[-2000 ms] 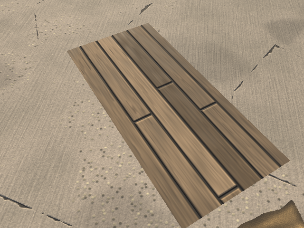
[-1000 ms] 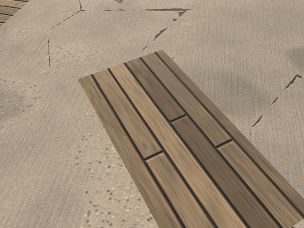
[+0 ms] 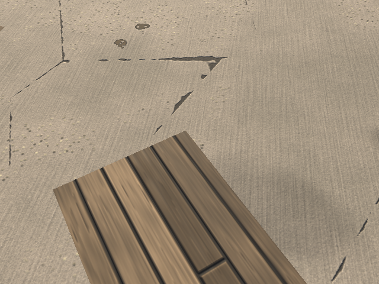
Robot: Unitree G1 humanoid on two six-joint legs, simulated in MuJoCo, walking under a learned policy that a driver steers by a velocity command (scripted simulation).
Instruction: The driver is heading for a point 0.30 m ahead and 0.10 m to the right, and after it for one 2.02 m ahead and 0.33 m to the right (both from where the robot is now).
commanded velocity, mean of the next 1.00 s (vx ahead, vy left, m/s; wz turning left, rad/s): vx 0.19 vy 0.00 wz -0.29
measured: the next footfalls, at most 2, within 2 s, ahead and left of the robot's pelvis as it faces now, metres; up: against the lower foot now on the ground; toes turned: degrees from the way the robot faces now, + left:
left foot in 0.28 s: +0.36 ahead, +0.15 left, +0.00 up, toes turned -2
right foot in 0.74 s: +0.28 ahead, -0.09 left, +0.00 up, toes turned -21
